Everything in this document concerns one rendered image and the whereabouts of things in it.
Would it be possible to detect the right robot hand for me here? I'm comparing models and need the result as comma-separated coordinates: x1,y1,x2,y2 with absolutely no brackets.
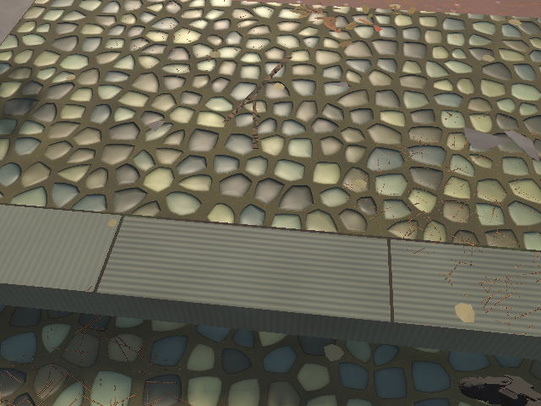
459,375,541,406

